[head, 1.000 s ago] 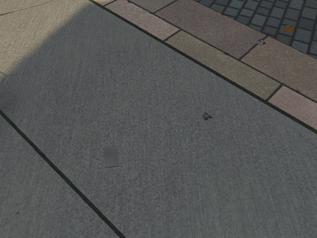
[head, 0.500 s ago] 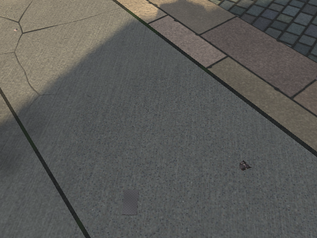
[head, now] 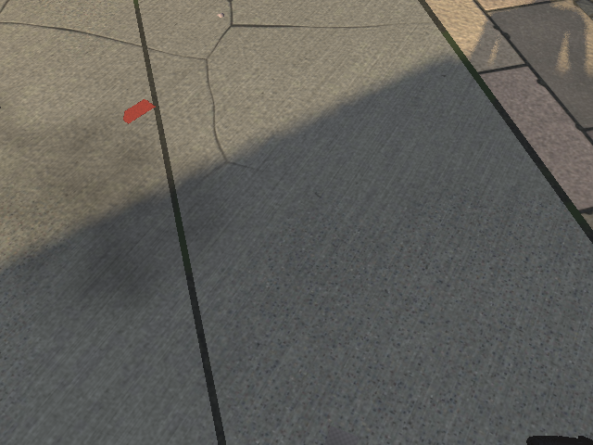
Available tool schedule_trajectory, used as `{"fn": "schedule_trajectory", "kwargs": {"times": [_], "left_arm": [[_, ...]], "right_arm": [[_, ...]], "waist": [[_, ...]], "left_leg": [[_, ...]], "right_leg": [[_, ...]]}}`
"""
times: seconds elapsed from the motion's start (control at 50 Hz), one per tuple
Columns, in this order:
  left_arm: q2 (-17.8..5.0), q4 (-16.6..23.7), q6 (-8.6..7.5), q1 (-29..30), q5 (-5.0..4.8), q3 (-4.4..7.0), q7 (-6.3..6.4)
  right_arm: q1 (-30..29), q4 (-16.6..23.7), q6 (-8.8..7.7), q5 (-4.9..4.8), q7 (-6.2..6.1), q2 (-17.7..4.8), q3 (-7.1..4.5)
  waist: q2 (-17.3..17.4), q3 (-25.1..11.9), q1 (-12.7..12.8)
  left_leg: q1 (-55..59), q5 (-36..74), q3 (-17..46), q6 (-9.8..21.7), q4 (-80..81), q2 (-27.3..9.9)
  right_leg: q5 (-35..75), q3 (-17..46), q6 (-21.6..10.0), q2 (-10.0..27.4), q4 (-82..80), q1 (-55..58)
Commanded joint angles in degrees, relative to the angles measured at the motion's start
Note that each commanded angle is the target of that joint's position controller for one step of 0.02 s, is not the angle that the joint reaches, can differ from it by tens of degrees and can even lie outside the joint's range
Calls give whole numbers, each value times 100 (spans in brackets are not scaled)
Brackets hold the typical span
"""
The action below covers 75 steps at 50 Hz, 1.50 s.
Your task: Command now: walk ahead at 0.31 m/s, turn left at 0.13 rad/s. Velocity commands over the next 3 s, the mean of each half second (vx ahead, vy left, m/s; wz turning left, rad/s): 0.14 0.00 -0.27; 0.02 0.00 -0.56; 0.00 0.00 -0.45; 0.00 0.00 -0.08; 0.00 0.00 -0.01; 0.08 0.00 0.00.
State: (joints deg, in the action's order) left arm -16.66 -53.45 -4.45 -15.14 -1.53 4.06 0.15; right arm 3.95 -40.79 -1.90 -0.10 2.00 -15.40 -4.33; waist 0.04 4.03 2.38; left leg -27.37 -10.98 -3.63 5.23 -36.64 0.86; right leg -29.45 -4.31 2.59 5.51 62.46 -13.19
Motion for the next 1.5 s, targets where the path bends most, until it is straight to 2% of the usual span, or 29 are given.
{"fn": "schedule_trajectory", "kwargs": {"times": [0.02,0.04,0.14,0.26,0.42,0.46,0.48,0.5,0.52,0.56,0.58,0.72,0.84,0.9,0.92,0.94,0.96,0.98,1.0,1.04,1.18,1.28,1.32,1.34,1.36,1.38,1.4,1.42,1.5], "left_arm": [[-608,383,-181,106,-118,70,-4],[-632,317,-98,170,-8,111,49],[-346,131,264,-253,51,133,143],[-236,580,333,551,89,89,29],[-269,1142,466,902,55,134,-211],[-367,1104,424,442,57,201,-242],[-804,1059,398,24,98,354,-161],[-1554,1097,400,-292,197,536,-22],[-1422,1167,370,-382,304,441,-40],[-966,1347,309,300,136,333,-49],[-830,1401,333,565,44,299,-18],[-1045,1550,465,672,84,364,167],[-1021,1696,580,828,108,338,174],[-947,1812,655,1011,38,289,212],[-769,1848,673,886,49,235,232],[-381,1813,670,503,119,142,214],[-765,2062,586,599,95,264,186],[-1192,1911,559,529,98,396,173],[-1256,1774,598,427,57,453,165],[-949,1656,722,314,76,399,183],[-489,2195,719,968,40,186,46],[-538,2263,767,781,59,199,-58],[-492,2104,766,358,73,220,-85],[-608,2023,758,171,90,259,-57],[-1034,2054,742,9,99,352,23],[-1339,2243,693,217,233,326,57],[-1026,2163,564,51,341,259,2],[-906,2077,467,274,342,196,-20],[-585,1974,367,938,230,50,34]], "right_arm": [[1122,-31,-142,15,-24,-747,-188],[773,-25,-176,3,-35,-541,-133],[349,-246,-351,205,-150,-496,-91],[362,-455,-142,129,-426,-682,-121],[398,-505,218,-63,-504,-915,-223],[303,-484,260,-142,-546,-946,-238],[483,-490,229,-80,-535,-892,-233],[347,-206,158,195,-476,-548,-123],[186,-88,82,200,-394,-460,-71],[-38,-164,80,-83,-313,-665,-145],[-44,-232,115,-28,-374,-664,-165],[75,-255,192,-1,-489,-492,-121],[68,-212,88,-46,-375,-624,-147],[570,-336,-29,-52,-279,-671,-189],[768,-379,-33,13,-287,-948,-268],[704,-299,27,103,-350,-1311,-326],[637,-257,38,329,-304,-1444,-330],[322,-73,10,300,-321,-1120,-253],[46,-17,14,211,-349,-859,-193],[-60,46,44,57,-406,-720,-131],[561,3,195,74,-520,-1071,-236],[484,13,198,-67,-357,-1261,-301],[326,-21,198,-192,-322,-1208,-266],[594,-158,178,-187,-294,-993,-192],[776,-141,148,51,-246,-606,-57],[687,79,116,223,-226,-380,49],[293,120,140,79,-294,-828,-88],[223,95,185,-46,-315,-952,-142],[636,-217,307,27,-394,-854,-170]], "waist": [[100,-1407,-537],[160,-1138,-374],[304,-906,94],[449,-680,-207],[547,-548,-311],[447,-812,0],[-68,-1163,139],[-1480,-1555,54],[-1503,-2311,147],[-489,-1612,13],[-168,-1248,-112],[-689,-1242,-240],[-1035,-1079,-153],[-1024,-1074,-456],[-663,-1136,-432],[797,-1175,-117],[1832,-926,-105],[1175,-807,-79],[839,-688,7],[701,-550,-49],[984,-771,-528],[1091,-776,-459],[983,-801,-172],[677,-863,-133],[-519,-1163,-248],[-1714,-1181,-338],[-1147,-1404,94],[-1013,-1080,-46],[-759,-849,-399]], "left_leg": [[3167,3744,1998,1230,1433,-1910],[2563,3529,1578,1021,1606,-1691],[1499,4151,407,857,2214,-1478],[2084,3491,-206,687,2285,-1482],[2852,3602,-124,559,1307,-1946],[2677,3999,-439,172,381,-1648],[2051,3292,-658,-247,-656,-1195],[165,-329,-794,-749,-2469,-362],[-776,-3010,340,-849,-3656,324],[-1179,-2344,847,-724,-3689,-152],[-1187,-1960,787,-752,-3250,-246],[-204,-1001,765,-1012,-1413,-19],[379,-902,830,-925,-279,126],[1269,-55,703,-721,1302,124],[1911,298,1125,-505,1645,-491],[2469,1300,2316,5,1805,-1802],[1965,1802,3560,969,2046,-2580],[1839,1662,3142,1052,2025,-2427],[1767,1496,2421,747,1907,-2008],[1856,1391,1700,520,1845,-1599],[2617,1862,893,734,1851,-1757],[2188,1980,639,664,1642,-1862],[1982,1821,484,399,1191,-1749],[1586,1414,262,62,796,-1555],[620,-193,-252,-502,-367,-1090],[-576,-2751,-234,-917,-1509,-463],[-473,-2831,392,-973,-2313,-531],[-510,-2524,510,-935,-2591,-578],[-17,-1285,565,-989,-2454,-512]], "right_leg": [[90,690,-166,178,1272,-2561],[324,719,-178,313,842,-2310],[1448,894,-76,85,11,-1504],[2396,583,-18,60,-1517,-1797],[1186,69,-341,-218,-2374,-1840],[2092,-124,-605,-527,-3462,-853],[3953,508,-914,-316,-3809,235],[7208,2426,-1782,1066,-3530,1702],[7221,3693,-2783,1807,-3777,2288],[5756,2544,-2158,1198,-3892,1596],[5062,2262,-1856,927,-4012,1146],[4019,2158,-1621,469,-4184,319],[2819,2840,-1463,348,-4139,35],[2858,2982,-1159,78,-3727,-112],[2110,2754,-872,-208,-3267,-591],[175,1752,-514,-998,-1822,-1448],[-892,1282,-294,-1273,-720,-2300],[-500,1476,-188,-923,154,-2278],[-69,1385,-110,-877,477,-2297],[474,1230,105,-802,922,-2464],[704,590,337,-360,-779,-2165],[746,167,20,-475,-2193,-977],[1680,24,-276,-632,-3549,-180],[2412,183,-443,-649,-4193,561],[4220,1490,-719,359,-4220,1638],[5717,2870,-1798,1692,-4015,1720],[5100,2826,-2292,1758,-4162,1143],[4579,2340,-2054,1351,-4239,905],[4435,1509,-1534,704,-4316,318]]}}
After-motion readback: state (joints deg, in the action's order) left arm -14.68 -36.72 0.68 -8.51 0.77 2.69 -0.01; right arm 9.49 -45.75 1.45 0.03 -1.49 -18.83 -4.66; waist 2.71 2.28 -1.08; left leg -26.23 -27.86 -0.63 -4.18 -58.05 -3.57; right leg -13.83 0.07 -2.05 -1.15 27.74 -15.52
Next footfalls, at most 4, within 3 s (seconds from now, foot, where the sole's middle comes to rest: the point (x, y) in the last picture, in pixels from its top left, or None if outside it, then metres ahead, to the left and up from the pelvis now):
0.48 right None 0.20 -0.14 -0.76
0.92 left None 0.28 0.08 -0.76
1.36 right None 0.12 -0.14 -0.76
1.72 left None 0.28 0.04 -0.76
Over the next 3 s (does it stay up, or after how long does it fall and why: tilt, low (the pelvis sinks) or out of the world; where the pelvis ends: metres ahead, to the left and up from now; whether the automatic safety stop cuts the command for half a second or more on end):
stays up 0.19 -0.04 0.01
